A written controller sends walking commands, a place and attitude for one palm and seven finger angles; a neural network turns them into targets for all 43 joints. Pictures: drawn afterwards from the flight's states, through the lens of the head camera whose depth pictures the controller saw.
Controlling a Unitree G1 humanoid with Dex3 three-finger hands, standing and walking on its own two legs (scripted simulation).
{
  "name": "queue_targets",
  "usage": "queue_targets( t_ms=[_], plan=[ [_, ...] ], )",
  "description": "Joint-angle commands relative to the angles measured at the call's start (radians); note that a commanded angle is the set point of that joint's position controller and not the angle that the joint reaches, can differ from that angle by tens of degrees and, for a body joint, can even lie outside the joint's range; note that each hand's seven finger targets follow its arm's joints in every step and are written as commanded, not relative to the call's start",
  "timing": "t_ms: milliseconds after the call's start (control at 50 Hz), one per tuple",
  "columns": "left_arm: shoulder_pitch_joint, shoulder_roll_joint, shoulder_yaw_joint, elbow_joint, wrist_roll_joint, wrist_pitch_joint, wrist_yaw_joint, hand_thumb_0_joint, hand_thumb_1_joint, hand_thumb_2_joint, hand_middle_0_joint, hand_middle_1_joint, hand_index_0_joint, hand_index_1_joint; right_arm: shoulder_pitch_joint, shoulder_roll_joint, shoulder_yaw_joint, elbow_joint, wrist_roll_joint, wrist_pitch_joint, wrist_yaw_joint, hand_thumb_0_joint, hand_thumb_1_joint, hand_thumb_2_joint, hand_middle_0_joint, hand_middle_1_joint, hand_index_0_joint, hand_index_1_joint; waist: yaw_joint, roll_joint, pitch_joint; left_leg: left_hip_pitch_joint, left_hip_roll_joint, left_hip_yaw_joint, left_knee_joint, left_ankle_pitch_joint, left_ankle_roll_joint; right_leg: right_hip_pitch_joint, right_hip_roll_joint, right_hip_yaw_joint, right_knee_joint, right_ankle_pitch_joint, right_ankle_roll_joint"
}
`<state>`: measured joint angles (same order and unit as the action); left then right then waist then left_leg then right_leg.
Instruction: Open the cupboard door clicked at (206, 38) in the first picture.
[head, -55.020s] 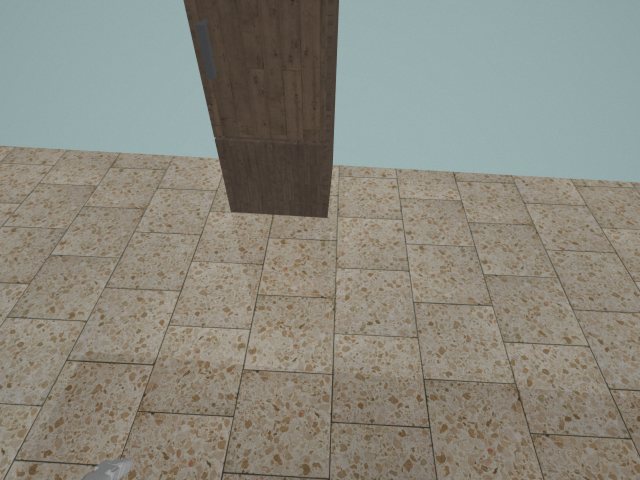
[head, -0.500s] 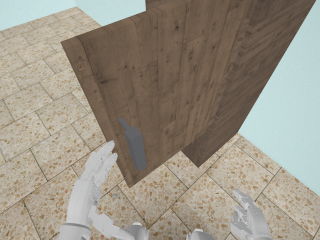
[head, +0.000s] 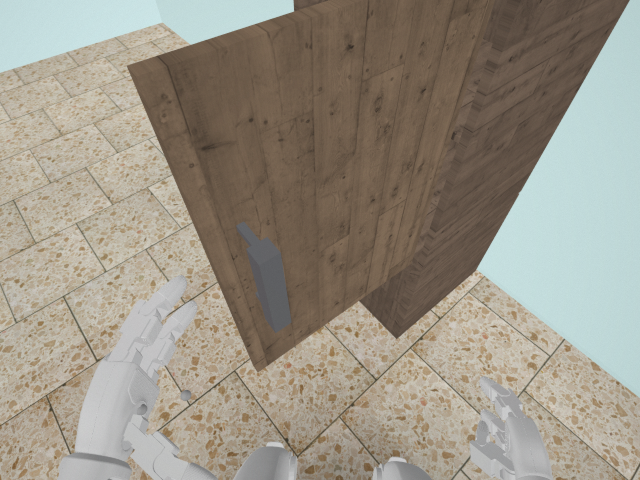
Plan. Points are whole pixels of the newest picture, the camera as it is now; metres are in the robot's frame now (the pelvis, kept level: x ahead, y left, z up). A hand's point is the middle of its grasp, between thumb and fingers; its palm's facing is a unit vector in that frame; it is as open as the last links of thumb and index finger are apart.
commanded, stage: draw the hand back to the body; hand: left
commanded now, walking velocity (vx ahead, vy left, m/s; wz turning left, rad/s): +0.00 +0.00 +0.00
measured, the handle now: (262, 278) +0.34 +0.10 +0.07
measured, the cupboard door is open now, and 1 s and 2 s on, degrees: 88 88 88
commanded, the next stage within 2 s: step back with the hand held close in 1.44 s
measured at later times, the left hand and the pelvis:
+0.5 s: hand (93, 361) +0.20 +0.21 +0.15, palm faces +0.15 -0.95 -0.28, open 15.4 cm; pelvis +0.02 +0.02 +0.05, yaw +0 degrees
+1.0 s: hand out of the picture +0.23 +0.28 +0.23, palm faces +0.40 -0.81 -0.43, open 9.8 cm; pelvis +0.04 +0.03 +0.09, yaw -1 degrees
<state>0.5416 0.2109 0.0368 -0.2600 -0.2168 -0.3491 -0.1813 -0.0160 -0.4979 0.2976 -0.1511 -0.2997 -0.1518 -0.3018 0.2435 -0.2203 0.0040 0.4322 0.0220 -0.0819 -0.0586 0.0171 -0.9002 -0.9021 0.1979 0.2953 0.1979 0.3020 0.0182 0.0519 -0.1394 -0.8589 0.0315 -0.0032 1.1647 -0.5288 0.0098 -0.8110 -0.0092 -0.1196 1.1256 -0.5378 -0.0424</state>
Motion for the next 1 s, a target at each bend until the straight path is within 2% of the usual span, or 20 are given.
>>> queue_targets(
  t_ms=[0, 20, 60, 100, 180, 240, 300, 340, 360, 380, 400, 420, 460, 500, 560, 580, 680, 800, 900, 980],
  plan=[
    [0.043, 0.103, 0.103, -0.262, -0.031, -0.009, 0.013, 0.000, -0.500, 0.300, -0.150, -0.300, -0.150, -0.300, -0.057, -0.102, -0.040, -0.182, 0.019, -0.057, -0.014, 0.000, -0.900, -0.900, 0.200, 0.300, 0.200, 0.300, -0.005, -0.023, -0.177, 0.174, -0.047, -0.030, -0.233, 0.214, 0.012, 0.215, 0.024, 0.103, -0.276, 0.210, 0.023],
    [0.052, 0.081, 0.086, -0.250, -0.036, 0.009, 0.009, 0.000, -0.500, 0.300, -0.150, -0.300, -0.150, -0.300, -0.062, -0.101, -0.036, -0.183, 0.022, -0.058, -0.015, 0.000, -0.900, -0.900, 0.200, 0.300, 0.200, 0.300, -0.011, -0.028, -0.142, 0.175, -0.048, -0.029, -0.243, 0.203, 0.012, 0.211, 0.024, 0.101, -0.294, 0.200, 0.027],
    [0.067, 0.096, 0.117, -0.203, -0.048, 0.039, 0.003, 0.000, -0.500, 0.300, -0.150, -0.300, -0.150, -0.300, -0.072, -0.106, -0.035, -0.178, 0.024, -0.056, -0.019, 0.000, -0.900, -0.900, 0.200, 0.300, 0.200, 0.300, -0.009, -0.080, -0.099, 0.166, -0.045, -0.035, -0.261, 0.178, 0.012, 0.220, 0.024, 0.104, -0.326, 0.156, 0.028],
    [0.045, 0.106, 0.127, -0.206, -0.055, 0.052, -0.006, 0.000, -0.500, 0.300, -0.150, -0.300, -0.150, -0.300, -0.071, -0.112, -0.029, -0.175, 0.022, -0.060, -0.022, 0.000, -0.900, -0.900, 0.200, 0.300, 0.200, 0.300, -0.015, -0.092, -0.066, 0.174, -0.044, -0.035, -0.276, 0.168, 0.012, 0.223, 0.019, 0.107, -0.349, 0.138, 0.032],
    [0.005, 0.124, 0.134, -0.257, -0.066, 0.054, -0.021, 0.000, -0.500, 0.300, -0.150, -0.300, -0.150, -0.300, -0.070, -0.118, -0.020, -0.178, 0.024, -0.081, -0.026, 0.000, -0.900, -0.900, 0.200, 0.300, 0.200, 0.300, -0.015, -0.047, -0.043, 0.224, -0.041, -0.041, -0.317, 0.152, 0.013, 0.230, 0.025, 0.096, -0.374, 0.109, 0.026],
    [0.003, 0.148, 0.161, -0.324, -0.074, 0.035, -0.022, 0.000, -0.500, 0.300, -0.150, -0.300, -0.150, -0.300, -0.059, -0.116, -0.015, -0.171, 0.025, -0.105, -0.026, 0.000, -0.900, -0.900, 0.200, 0.300, 0.200, 0.300, 0.000, 0.008, -0.088, 0.290, -0.039, -0.047, -0.349, 0.201, 0.012, 0.271, 0.031, 0.075, -0.366, 0.178, 0.019],
    [-0.005, 0.167, 0.184, -0.336, -0.076, 0.045, -0.023, 0.000, -0.395, 0.345, -0.154, -0.300, -0.154, -0.300, -0.058, -0.116, -0.013, -0.153, 0.029, -0.121, -0.023, 0.000, -0.900, -0.900, 0.200, 0.300, 0.200, 0.300, 0.000, 0.040, -0.082, 0.325, -0.037, -0.048, -0.370, 0.235, 0.009, 0.291, 0.034, 0.060, -0.372, 0.229, 0.018],
    [-0.010, 0.163, 0.189, -0.320, -0.080, 0.064, -0.030, 0.000, -0.325, 0.375, -0.156, -0.300, -0.156, -0.300, -0.064, -0.119, -0.011, -0.145, 0.033, -0.129, -0.023, 0.000, -0.900, -0.900, 0.200, 0.300, 0.200, 0.300, -0.002, 0.021, -0.049, 0.337, -0.033, -0.057, -0.394, 0.226, 0.007, 0.295, 0.037, 0.047, -0.384, 0.226, 0.020],
    [0.034, 0.311, 0.233, -0.349, 0.071, 0.132, 0.117, 0.000, -0.290, 0.390, -0.158, -0.300, -0.158, -0.300, -0.067, -0.116, -0.020, -0.146, 0.017, -0.105, -0.052, 0.000, -0.900, -0.900, 0.200, 0.300, 0.200, 0.300, 0.057, -0.002, -0.069, 0.349, -0.021, -0.037, -0.440, 0.226, 0.012, 0.342, 0.005, 0.110, -0.451, 0.215, 0.004],
    [0.056, 0.207, 0.171, -0.371, 0.089, 0.172, 0.179, 0.000, -0.255, 0.405, -0.159, -0.300, -0.159, -0.300, -0.075, -0.097, -0.004, -0.154, 0.010, -0.094, -0.060, 0.000, -0.900, -0.900, 0.200, 0.300, 0.200, 0.300, 0.027, 0.004, -0.007, 0.366, -0.026, -0.029, -0.459, 0.225, 0.013, 0.334, -0.001, 0.105, -0.479, 0.208, 0.012],
    [0.063, 0.186, 0.163, -0.356, 0.100, 0.199, 0.211, 0.000, -0.220, 0.420, -0.160, -0.300, -0.160, -0.300, -0.064, -0.096, -0.004, -0.144, 0.010, -0.086, -0.062, 0.000, -0.900, -0.900, 0.200, 0.300, 0.200, 0.300, 0.020, -0.013, 0.006, 0.373, -0.024, -0.032, -0.466, 0.225, 0.010, 0.339, -0.004, 0.093, -0.483, 0.207, 0.015],
    [0.063, 0.167, 0.142, -0.358, 0.121, 0.217, 0.235, 0.000, -0.185, 0.435, -0.161, -0.300, -0.161, -0.300, -0.063, -0.096, -0.002, -0.136, 0.010, -0.080, -0.061, 0.000, -0.900, -0.900, 0.200, 0.300, 0.200, 0.300, 0.016, 0.033, 0.026, 0.393, -0.020, -0.030, -0.479, 0.231, 0.011, 0.346, -0.004, 0.088, -0.487, 0.217, 0.016],
    [0.059, 0.188, 0.158, -0.354, 0.144, 0.241, 0.273, 0.000, -0.115, 0.465, -0.164, -0.300, -0.164, -0.300, -0.077, -0.100, 0.003, -0.120, 0.004, -0.070, -0.060, 0.000, -0.900, -0.900, 0.200, 0.300, 0.200, 0.300, 0.021, 0.011, 0.035, 0.426, -0.015, -0.035, -0.510, 0.256, 0.013, 0.384, -0.001, 0.077, -0.513, 0.238, 0.015],
    [0.019, 0.219, 0.182, -0.370, 0.156, 0.247, 0.300, 0.000, -0.045, 0.495, -0.166, -0.300, -0.166, -0.300, -0.084, -0.105, 0.004, -0.114, 0.002, -0.066, -0.064, 0.000, -0.900, -0.900, 0.200, 0.300, 0.200, 0.300, 0.016, -0.030, 0.035, 0.466, -0.012, -0.033, -0.538, 0.248, 0.015, 0.410, -0.003, 0.077, -0.542, 0.232, 0.021],
    [-0.029, 0.265, 0.224, -0.392, 0.171, 0.246, 0.329, 0.000, 0.060, 0.540, -0.170, -0.300, -0.170, -0.300, -0.099, -0.112, 0.009, -0.092, -0.005, -0.079, -0.072, 0.000, -0.900, -0.900, 0.200, 0.300, 0.200, 0.300, 0.022, -0.023, 0.011, 0.524, -0.015, -0.028, -0.581, 0.278, 0.018, 0.480, -0.006, 0.078, -0.582, 0.262, 0.019],
    [-0.025, 0.249, 0.218, -0.401, 0.174, 0.246, 0.333, 0.000, 0.095, 0.555, -0.171, -0.300, -0.171, -0.300, -0.097, -0.107, 0.013, -0.085, -0.006, -0.085, -0.070, 0.000, -0.900, -0.900, 0.200, 0.300, 0.200, 0.300, 0.023, 0.006, 0.012, 0.548, -0.014, -0.032, -0.598, 0.305, 0.016, 0.494, -0.007, 0.074, -0.582, 0.284, 0.018],
    [-0.027, 0.252, 0.244, -0.398, 0.181, 0.250, 0.341, 0.000, 0.270, 0.630, -0.178, -0.300, -0.178, -0.300, -0.110, -0.108, 0.015, -0.042, -0.011, -0.104, -0.058, 0.000, -0.900, -0.900, 0.200, 0.300, 0.200, 0.300, 0.031, 0.029, 0.027, 0.632, -0.003, -0.039, -0.659, 0.474, 0.005, 0.577, -0.006, 0.064, -0.619, 0.393, 0.020],
    [-0.043, 0.273, 0.308, -0.371, 0.173, 0.250, 0.333, 0.000, 0.480, 0.720, -0.185, -0.300, -0.185, -0.300, -0.133, -0.115, 0.004, -0.012, -0.016, -0.098, -0.041, 0.000, -0.900, -0.900, 0.200, 0.300, 0.200, 0.300, 0.043, -0.033, 0.048, 0.697, 0.007, -0.028, -0.721, 0.571, -0.001, 0.658, 0.000, 0.062, -0.678, 0.466, 0.023],
    [-0.081, 0.303, 0.369, -0.394, 0.170, 0.239, 0.329, 0.000, 0.655, 0.795, -0.191, -0.300, -0.191, -0.300, -0.144, -0.112, 0.000, 0.007, -0.020, -0.091, -0.028, 0.000, -0.900, -0.900, 0.200, 0.300, 0.200, 0.300, 0.051, 0.047, 0.049, 0.745, 0.009, -0.020, -0.753, 0.663, -0.015, 0.708, 0.000, 0.068, -0.709, 0.516, 0.019],
    [-0.126, 0.324, 0.411, -0.394, 0.162, 0.234, 0.329, 0.000, 0.795, 0.855, -0.196, -0.300, -0.196, -0.300, -0.155, -0.114, -0.003, 0.019, -0.021, -0.086, -0.023, 0.000, -0.900, -0.900, 0.200, 0.300, 0.200, 0.300, 0.052, 0.036, 0.061, 0.765, 0.009, -0.016, -0.773, 0.662, -0.014, 0.728, 0.003, 0.070, -0.735, 0.526, 0.019]
  ],
)
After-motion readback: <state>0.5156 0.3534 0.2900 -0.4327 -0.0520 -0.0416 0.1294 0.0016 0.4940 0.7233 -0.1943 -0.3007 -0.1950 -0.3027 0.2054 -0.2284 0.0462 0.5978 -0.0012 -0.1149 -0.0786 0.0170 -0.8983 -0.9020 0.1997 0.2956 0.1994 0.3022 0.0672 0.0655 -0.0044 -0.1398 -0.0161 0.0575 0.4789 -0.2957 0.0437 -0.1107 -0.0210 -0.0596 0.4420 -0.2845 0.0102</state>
